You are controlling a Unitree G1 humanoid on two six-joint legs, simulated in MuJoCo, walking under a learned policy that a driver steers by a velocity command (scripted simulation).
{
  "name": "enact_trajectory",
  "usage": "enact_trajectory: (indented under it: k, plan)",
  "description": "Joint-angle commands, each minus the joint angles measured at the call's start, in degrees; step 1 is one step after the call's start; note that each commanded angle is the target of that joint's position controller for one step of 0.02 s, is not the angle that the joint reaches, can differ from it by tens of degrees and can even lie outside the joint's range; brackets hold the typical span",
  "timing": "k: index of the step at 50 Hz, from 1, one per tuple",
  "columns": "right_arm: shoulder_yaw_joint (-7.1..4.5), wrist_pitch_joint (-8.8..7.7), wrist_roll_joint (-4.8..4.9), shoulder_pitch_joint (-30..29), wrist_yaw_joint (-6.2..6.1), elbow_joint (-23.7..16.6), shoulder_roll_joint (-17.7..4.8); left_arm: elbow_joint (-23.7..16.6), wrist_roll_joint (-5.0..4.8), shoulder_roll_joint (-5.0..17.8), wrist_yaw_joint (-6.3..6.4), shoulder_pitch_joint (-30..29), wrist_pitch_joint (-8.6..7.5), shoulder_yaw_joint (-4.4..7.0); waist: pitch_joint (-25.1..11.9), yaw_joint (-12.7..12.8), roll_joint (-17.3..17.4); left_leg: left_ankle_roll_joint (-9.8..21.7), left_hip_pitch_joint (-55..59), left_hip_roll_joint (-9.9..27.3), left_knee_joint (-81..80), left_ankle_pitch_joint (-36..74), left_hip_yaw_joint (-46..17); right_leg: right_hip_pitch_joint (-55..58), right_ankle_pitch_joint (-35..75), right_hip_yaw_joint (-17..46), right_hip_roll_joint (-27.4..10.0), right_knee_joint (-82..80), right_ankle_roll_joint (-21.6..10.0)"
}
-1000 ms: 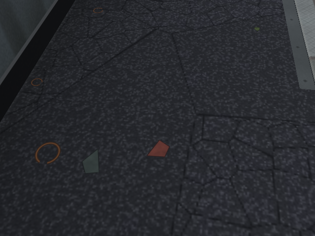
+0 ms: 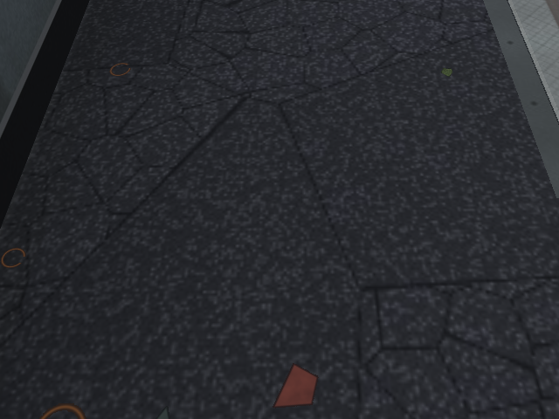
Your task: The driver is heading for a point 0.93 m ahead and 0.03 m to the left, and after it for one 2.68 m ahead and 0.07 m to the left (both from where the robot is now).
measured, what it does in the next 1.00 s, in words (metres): steps on the spot: left foot, then right foot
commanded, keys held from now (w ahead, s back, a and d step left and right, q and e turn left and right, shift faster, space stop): e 0.08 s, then no key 0.60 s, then w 0.32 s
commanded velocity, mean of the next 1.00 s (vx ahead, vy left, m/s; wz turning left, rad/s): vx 0.08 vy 0.00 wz -0.17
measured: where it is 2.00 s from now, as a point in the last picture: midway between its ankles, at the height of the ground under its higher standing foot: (338, 364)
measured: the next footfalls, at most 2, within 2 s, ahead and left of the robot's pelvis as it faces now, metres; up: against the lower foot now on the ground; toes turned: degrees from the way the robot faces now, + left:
left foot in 0.32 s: +0.09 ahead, +0.15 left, +0.00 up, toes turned -8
right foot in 0.58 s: +0.04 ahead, -0.10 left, +0.00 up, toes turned -6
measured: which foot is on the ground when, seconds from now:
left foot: up 0.00-0.30, down 0.32-1.00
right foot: down 0.00-0.34, up 0.36-0.56, down 0.58-0.90, up 0.92-1.00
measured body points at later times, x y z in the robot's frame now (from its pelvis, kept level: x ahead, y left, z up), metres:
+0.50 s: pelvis +0.03 +0.05 +0.01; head +0.05 +0.06 +0.45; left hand +0.23 +0.28 -0.10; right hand +0.11 -0.23 -0.10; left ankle +0.05 +0.16 -0.73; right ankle +0.01 -0.09 -0.71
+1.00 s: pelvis +0.08 +0.05 +0.00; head +0.09 +0.06 +0.45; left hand +0.22 +0.29 -0.12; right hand +0.09 -0.23 -0.12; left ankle +0.06 +0.15 -0.73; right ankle +0.01 -0.08 -0.67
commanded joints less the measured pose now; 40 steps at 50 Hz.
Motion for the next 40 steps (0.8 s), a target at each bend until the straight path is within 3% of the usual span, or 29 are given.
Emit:
enact_trajectory:
  k: [1,4,7,12,15,16,17,18,19,20,22,24,27,28,29,30,31,32,33,35,37,40]
  plan:
    - [-1.75,0.36,-0.41,2.54,-0.71,-3.49,-5.19,-5.16,0.15,7.69,1.20,-1.69,0.14,1.96,-10.45,-2.39,-6.43,-0.76,-4.22,0.68,-2.18,5.56,-3.29,10.84,15.19,17.32,-12.80,-11.12,-10.07]
    - [-1.17,0.29,-0.04,2.67,-1.13,-3.46,-3.41,-5.58,0.25,9.06,2.21,-0.01,0.33,2.57,-11.53,-1.67,-7.63,-1.93,-3.11,-0.55,-10.42,7.45,-3.66,11.47,13.39,17.73,-11.96,-10.87,-9.84]
    - [-0.84,0.38,0.12,2.40,-1.02,-3.16,-3.14,-6.14,0.39,8.78,2.94,-0.42,0.75,2.39,-12.23,-0.70,-8.67,-2.50,-0.27,0.11,-16.07,9.86,-3.71,10.44,5.05,18.09,-11.82,-10.79,-9.06]
    - [-0.90,-0.34,0.49,2.38,0.06,-3.65,-3.82,-6.16,1.15,7.72,2.42,-0.17,1.37,1.38,-10.39,0.69,-10.46,-1.30,5.19,0.26,-24.51,8.06,-2.35,8.99,-0.19,21.62,-12.49,-9.72,-8.65]
    - [-0.66,-1.31,0.13,6.08,1.17,-2.55,-2.65,-5.86,0.50,5.89,2.47,-0.51,1.79,0.24,-9.47,-1.84,-9.27,1.40,14.83,-0.30,-41.48,17.49,-0.41,7.02,0.40,20.69,-9.95,-6.11,-5.30]
    - [-0.93,-1.56,-1.02,6.86,1.31,-2.76,-4.82,-5.52,0.67,4.49,2.50,1.38,1.59,-0.22,-9.23,-1.24,-5.79,3.27,19.07,4.45,-44.41,21.27,-4.79,3.92,-3.30,18.50,-7.38,-2.65,-2.12]
    - [-1.68,-1.51,-1.98,6.56,1.07,-3.57,-9.22,-5.72,1.53,2.33,2.28,4.41,1.10,-0.75,-9.44,2.03,6.45,7.85,21.90,14.55,-46.22,31.29,-15.22,-0.99,-14.29,11.16,-0.11,6.85,1.50]
    - [-1.32,-1.48,-2.67,4.43,1.30,-3.09,-7.94,-7.38,1.10,4.59,2.15,0.98,0.44,0.04,-6.44,1.52,14.91,15.09,13.94,19.76,-49.63,30.13,-22.46,-1.87,-20.51,6.18,1.10,9.39,3.63]
    - [-0.71,-1.91,-2.53,1.85,1.28,-4.49,-5.63,-6.97,1.02,7.37,2.26,-1.11,0.26,0.86,-5.49,0.30,11.64,15.91,12.44,18.54,-50.36,28.40,-21.22,0.14,-20.35,6.78,-0.75,14.63,4.83]
    - [-0.77,-2.11,-1.78,1.37,1.03,-4.32,-5.54,-6.56,0.77,7.22,2.24,-1.85,0.48,1.17,-5.49,-0.02,10.00,14.65,14.13,16.54,-49.36,29.17,-18.86,-0.87,-18.96,6.03,-0.66,16.99,5.51]
    - [-0.71,-2.34,-0.46,1.12,0.75,-4.08,-5.90,-5.28,1.11,4.64,2.27,-0.53,1.47,0.80,-5.57,-0.11,7.95,13.46,16.68,14.60,-47.13,35.42,-15.20,-1.15,-18.29,5.66,-2.24,19.04,7.25]
    - [-0.44,-1.75,-0.28,1.84,0.82,-3.37,-5.06,-4.53,0.55,1.17,1.98,-0.08,1.57,-0.33,-6.12,-0.38,7.33,12.33,17.61,11.57,-44.81,41.63,-10.79,2.53,-17.63,3.16,-2.38,13.14,7.76]
    - [-0.04,-0.85,0.41,3.40,1.09,-2.49,-4.29,-3.18,0.03,0.64,1.83,0.74,1.53,-0.44,-7.52,-0.17,8.33,10.77,19.64,9.16,-41.79,42.34,-8.48,10.02,-4.54,0.28,-1.50,-3.67,7.25]
    - [0.06,-0.99,0.53,4.96,1.19,-2.06,-4.01,-3.12,0.43,1.65,1.79,0.36,1.65,-0.32,-7.73,-0.74,7.63,9.13,19.01,8.56,-41.72,38.66,-8.69,13.26,0.94,1.58,-2.20,-6.75,6.51]
    - [0.40,-1.50,-0.06,6.07,1.48,-1.91,-3.36,-3.74,0.99,3.82,2.01,0.26,1.77,-0.02,-8.93,-1.45,4.59,6.73,16.71,7.59,-41.19,32.46,-8.29,17.53,9.65,4.92,-5.26,-5.85,5.45]
    - [0.36,-2.21,-0.97,8.13,2.09,-1.76,-3.73,-3.94,1.06,6.77,2.32,0.39,1.99,0.59,-9.14,-3.66,-1.09,4.78,13.89,4.55,-40.21,26.43,-5.77,19.72,16.48,6.74,-7.60,-1.99,3.48]
    - [0.60,-2.45,-0.97,7.81,2.19,-1.33,-2.87,-2.71,0.90,5.55,1.93,0.76,1.94,0.65,-9.30,-3.27,-5.73,2.87,15.91,2.29,-40.67,21.48,-2.48,15.82,8.53,6.10,-6.67,-1.18,1.83]
    - [0.46,-2.34,-0.84,4.61,2.13,-1.34,-4.11,-3.03,0.98,3.54,1.53,0.48,1.69,0.25,-7.03,-1.42,-3.79,1.92,16.03,1.85,-39.14,20.17,-1.68,13.36,4.74,6.31,-5.90,-2.33,1.67]
    - [0.59,-2.08,-0.67,3.31,1.98,-1.55,-3.18,-2.47,1.38,2.74,1.51,0.43,1.40,-0.10,-6.22,-1.54,-3.65,1.87,16.01,1.86,-38.78,20.49,-1.32,11.95,3.12,6.57,-6.03,-3.16,2.07]
    - [0.73,-1.21,-0.59,4.13,1.52,-1.03,-2.47,-1.65,1.30,2.97,1.66,1.34,0.78,-0.14,-5.56,-1.70,-4.45,2.22,16.03,1.11,-38.21,16.61,-0.51,10.77,-2.74,6.06,-5.31,-3.86,2.33]
    - [0.48,-0.88,0.08,4.62,1.26,-0.65,-2.62,-0.83,0.66,4.69,1.93,3.83,0.74,0.36,-2.49,-1.08,-6.47,3.23,11.87,-1.32,-35.05,1.72,1.85,8.12,-22.89,7.80,-5.38,-5.87,0.15]
    - [0.51,-2.73,1.36,2.88,1.50,-1.99,-1.15,-0.38,0.08,7.09,2.13,7.71,-0.47,0.67,3.44,0.11,-12.49,4.43,3.44,-2.51,-25.67,0.45,3.70,6.79,-40.26,22.65,-14.07,-15.06,-5.80]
